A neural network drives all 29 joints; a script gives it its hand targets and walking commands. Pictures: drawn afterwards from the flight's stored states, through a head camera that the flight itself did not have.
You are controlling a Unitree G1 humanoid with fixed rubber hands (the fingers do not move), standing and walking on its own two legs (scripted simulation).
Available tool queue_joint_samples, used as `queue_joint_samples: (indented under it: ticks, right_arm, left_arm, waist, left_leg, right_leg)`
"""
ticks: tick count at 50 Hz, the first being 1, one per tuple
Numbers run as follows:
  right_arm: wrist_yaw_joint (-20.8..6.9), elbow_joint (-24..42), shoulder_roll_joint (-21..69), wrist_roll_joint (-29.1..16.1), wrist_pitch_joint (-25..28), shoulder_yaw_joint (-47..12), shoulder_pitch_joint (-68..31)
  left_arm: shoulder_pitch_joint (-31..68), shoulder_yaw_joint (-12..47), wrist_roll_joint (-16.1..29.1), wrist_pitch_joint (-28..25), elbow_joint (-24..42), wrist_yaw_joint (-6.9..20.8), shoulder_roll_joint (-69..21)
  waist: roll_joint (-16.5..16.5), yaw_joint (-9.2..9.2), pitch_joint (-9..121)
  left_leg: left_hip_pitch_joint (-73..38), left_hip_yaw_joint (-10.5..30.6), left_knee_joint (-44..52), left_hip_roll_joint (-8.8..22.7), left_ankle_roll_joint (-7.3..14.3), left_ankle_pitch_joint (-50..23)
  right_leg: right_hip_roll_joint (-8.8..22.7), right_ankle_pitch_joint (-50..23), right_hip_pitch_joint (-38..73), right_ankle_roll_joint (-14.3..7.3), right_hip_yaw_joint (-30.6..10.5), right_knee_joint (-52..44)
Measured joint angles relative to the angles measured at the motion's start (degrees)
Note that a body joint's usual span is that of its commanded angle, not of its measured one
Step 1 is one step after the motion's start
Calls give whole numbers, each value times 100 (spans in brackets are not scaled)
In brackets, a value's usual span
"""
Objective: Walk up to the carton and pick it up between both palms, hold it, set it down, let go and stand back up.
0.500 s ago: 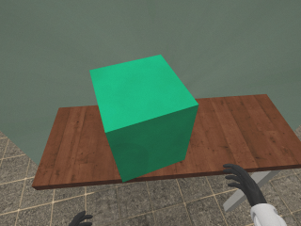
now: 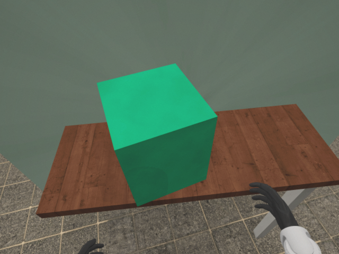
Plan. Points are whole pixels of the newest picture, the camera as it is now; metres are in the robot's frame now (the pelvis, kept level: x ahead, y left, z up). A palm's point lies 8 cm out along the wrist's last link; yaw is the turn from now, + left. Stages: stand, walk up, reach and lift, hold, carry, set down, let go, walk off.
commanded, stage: stand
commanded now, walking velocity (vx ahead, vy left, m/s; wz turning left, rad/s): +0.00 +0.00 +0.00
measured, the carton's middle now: (156, 135) +0.39 +0.07 +0.06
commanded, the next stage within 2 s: none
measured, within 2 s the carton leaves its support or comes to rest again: neither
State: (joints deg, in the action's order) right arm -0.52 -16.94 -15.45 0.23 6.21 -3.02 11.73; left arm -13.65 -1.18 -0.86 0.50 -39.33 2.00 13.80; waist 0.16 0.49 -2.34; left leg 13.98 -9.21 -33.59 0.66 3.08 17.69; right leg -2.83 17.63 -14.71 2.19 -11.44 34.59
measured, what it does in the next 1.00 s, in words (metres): stands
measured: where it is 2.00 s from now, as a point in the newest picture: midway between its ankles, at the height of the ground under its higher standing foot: outside the picture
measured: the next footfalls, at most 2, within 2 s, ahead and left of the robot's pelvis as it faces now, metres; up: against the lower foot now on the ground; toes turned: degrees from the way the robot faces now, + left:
none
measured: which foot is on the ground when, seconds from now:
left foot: down 0.00-1.00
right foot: down 0.00-1.00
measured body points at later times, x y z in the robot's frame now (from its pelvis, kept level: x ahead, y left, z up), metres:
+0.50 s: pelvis +0.01 -0.02 +0.00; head +0.03 -0.04 +0.45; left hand +0.16 +0.23 -0.10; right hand +0.08 -0.28 -0.13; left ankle +0.01 +0.08 -0.73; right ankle +0.02 -0.15 -0.73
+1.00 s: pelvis +0.02 -0.04 +0.00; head +0.03 -0.05 +0.45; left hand +0.16 +0.20 -0.10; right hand +0.09 -0.32 -0.12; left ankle +0.01 +0.08 -0.73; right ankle +0.02 -0.15 -0.73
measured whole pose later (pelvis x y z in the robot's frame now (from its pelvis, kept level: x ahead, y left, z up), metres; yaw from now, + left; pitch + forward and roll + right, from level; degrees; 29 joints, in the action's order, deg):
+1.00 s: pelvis +0.02 -0.04 +0.00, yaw +0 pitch -2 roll +1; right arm 0.0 -41.1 -17.2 0.4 -1.4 0.4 18.6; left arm -13.8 0.8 -0.5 0.5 -36.9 -0.5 14.4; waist 0.2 -2.1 -3.0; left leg 12.3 -7.7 -32.6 2.9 -0.5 18.1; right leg -5.2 19.3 -14.1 -1.6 -9.8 36.0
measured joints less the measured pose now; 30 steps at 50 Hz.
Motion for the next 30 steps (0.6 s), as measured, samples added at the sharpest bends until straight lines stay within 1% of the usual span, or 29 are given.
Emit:
queue_joint_samples:
  ticks: [2,4,9,12,16,23,30]
  right_arm:
    - [3,-19,1,5,-11,-5,-8]
    - [50,-165,-5,36,-166,21,-22]
    - [124,-1031,-121,41,-625,212,100]
    - [113,-1464,-175,29,-728,301,246]
    - [84,-1863,-193,34,-772,351,422]
    - [61,-2226,-150,44,-801,330,588]
    - [48,-2325,-147,54,-756,340,694]
  left_arm:
    - [0,-3,4,-4,6,2,-4]
    - [5,-3,6,-9,15,4,-7]
    - [18,11,12,-56,76,-13,-40]
    - [-19,17,14,-62,85,-50,-47]
    - [-46,25,14,-35,77,-105,-29]
    - [48,48,23,6,138,-181,-13]
    - [152,114,23,-7,262,-229,-31]
  waist:
    - [10,1,-6]
    - [16,10,-16]
    - [65,56,-125]
    - [106,13,-215]
    - [136,-92,-296]
    - [127,-228,-272]
    - [74,-308,-127]
  left_leg:
    - [-12,-17,3,10,-5,1]
    - [-19,-31,4,19,-10,3]
    - [-23,-51,2,21,-15,11]
    - [-30,-66,22,13,-20,9]
    - [-45,-89,52,10,-38,7]
    - [-85,-113,77,41,-102,29]
    - [-125,-53,108,52,-178,39]
  right_leg:
    - [-11,-2,1,-4,-17,6]
    - [-20,-3,0,-8,-31,12]
    - [-26,14,-16,-12,-49,43]
    - [-22,32,-35,-20,-64,69]
    - [-26,64,-63,-43,-85,115]
    - [-69,124,-82,-111,-106,193]
    - [-84,188,-61,-188,-43,238]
